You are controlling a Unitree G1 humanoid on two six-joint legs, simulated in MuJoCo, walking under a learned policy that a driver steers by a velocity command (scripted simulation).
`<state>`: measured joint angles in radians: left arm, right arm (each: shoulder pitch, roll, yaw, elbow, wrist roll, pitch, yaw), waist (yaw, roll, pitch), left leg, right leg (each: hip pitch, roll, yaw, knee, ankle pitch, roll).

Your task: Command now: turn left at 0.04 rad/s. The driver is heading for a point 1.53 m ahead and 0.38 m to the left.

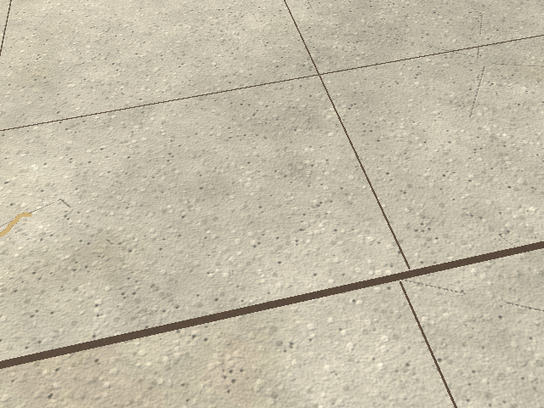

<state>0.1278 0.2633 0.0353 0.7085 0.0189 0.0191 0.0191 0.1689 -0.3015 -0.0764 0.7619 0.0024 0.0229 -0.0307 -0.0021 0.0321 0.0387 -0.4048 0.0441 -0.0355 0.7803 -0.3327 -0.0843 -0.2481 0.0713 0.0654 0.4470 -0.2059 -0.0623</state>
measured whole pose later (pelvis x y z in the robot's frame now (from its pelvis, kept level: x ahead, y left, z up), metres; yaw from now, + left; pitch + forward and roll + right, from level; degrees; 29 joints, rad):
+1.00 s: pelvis +0.12 +0.13 +0.00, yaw +24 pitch +2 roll +0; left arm 0.10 0.30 0.05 0.74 -0.02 -0.07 -0.06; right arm 0.37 -0.28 -0.04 0.74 0.00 -0.06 -0.01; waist -0.06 -0.05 0.02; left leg 0.09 -0.05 0.00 0.19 -0.31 0.06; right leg -0.65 -0.06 -0.02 0.61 0.08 0.01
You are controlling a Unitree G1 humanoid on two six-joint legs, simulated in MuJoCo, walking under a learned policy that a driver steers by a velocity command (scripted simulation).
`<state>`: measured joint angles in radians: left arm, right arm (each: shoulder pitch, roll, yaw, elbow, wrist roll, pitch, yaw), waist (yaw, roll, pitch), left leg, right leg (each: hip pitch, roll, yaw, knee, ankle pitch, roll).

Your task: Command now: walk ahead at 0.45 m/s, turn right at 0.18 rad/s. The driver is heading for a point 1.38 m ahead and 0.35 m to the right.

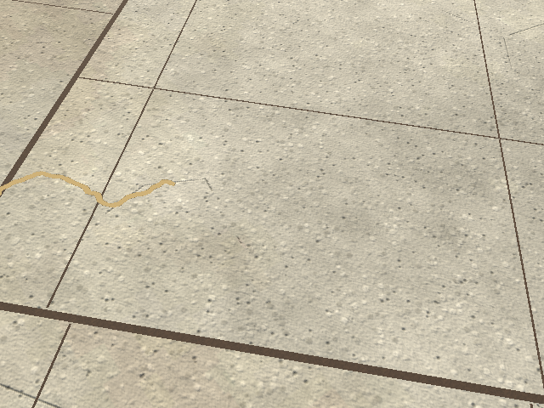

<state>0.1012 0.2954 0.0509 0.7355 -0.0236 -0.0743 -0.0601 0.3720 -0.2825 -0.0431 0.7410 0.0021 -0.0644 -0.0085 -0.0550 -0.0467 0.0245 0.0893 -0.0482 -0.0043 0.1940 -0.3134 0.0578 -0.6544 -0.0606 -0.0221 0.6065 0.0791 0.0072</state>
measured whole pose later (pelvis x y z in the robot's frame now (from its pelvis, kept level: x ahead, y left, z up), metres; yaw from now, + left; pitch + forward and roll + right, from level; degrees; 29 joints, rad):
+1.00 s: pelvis +0.56 -0.07 +0.00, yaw -32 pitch +1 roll +2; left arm 0.08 0.27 0.05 0.63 -0.02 -0.03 -0.04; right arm 0.38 -0.29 -0.06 0.81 0.01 -0.08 0.00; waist -0.10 -0.04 0.04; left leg 0.03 0.00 0.17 0.25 -0.29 0.00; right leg -0.64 -0.07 0.04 0.70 -0.05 -0.01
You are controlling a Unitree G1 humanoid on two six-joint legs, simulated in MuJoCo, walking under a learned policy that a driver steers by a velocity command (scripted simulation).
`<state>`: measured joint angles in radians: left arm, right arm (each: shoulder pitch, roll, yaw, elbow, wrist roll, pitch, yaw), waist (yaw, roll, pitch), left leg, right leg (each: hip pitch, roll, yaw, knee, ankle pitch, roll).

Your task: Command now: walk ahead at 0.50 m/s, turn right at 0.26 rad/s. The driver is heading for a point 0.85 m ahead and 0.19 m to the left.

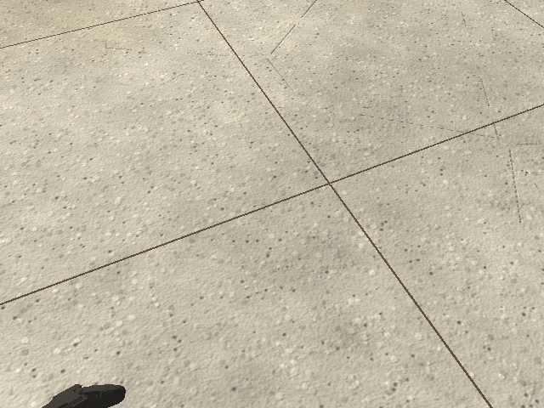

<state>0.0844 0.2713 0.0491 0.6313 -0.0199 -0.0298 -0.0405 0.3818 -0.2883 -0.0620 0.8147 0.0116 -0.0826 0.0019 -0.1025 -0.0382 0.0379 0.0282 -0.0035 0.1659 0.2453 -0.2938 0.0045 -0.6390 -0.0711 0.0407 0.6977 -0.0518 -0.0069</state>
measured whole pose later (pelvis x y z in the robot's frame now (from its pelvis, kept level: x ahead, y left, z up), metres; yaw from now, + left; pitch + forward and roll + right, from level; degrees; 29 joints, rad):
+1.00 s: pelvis +0.54 +0.07 +0.00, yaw +27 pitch +2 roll +0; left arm 0.04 0.29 0.05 0.70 0.01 -0.09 0.00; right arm 0.32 -0.29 -0.07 0.71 0.02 -0.04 -0.01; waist -0.07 -0.03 0.05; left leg -0.14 -0.11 -0.13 0.37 -0.24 0.09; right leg -0.64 -0.07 0.11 0.63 0.01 0.07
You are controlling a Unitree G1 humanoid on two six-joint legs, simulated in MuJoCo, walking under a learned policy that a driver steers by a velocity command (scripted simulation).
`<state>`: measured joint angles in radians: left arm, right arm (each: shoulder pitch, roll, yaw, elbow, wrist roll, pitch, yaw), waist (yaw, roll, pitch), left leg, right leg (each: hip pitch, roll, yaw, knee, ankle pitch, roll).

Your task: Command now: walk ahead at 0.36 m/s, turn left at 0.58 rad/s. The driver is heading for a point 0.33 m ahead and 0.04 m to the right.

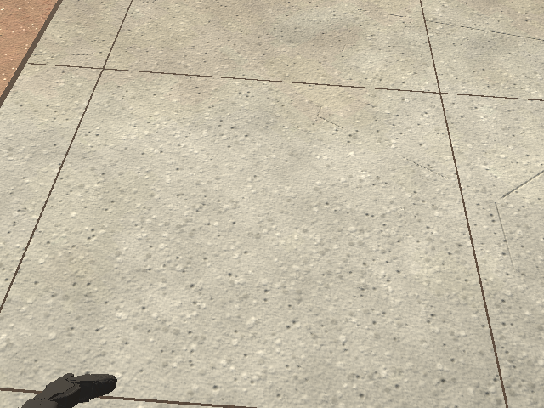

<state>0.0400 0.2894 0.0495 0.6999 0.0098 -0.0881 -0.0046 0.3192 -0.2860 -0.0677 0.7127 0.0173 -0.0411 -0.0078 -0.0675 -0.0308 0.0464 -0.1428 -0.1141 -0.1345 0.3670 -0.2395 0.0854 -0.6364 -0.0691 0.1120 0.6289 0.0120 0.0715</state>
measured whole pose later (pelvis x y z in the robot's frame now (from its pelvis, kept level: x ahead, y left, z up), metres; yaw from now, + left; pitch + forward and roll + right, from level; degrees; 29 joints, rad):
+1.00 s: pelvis +0.19 -0.02 -0.01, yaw +8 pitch -2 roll +0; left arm 0.13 0.24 0.02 0.99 0.00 0.01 0.02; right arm 0.24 -0.23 -0.03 0.82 -0.01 0.00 -0.03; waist 0.01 0.00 0.03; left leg -0.17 -0.01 -0.04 0.53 -0.32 0.00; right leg -0.24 -0.01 0.01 0.52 -0.25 0.02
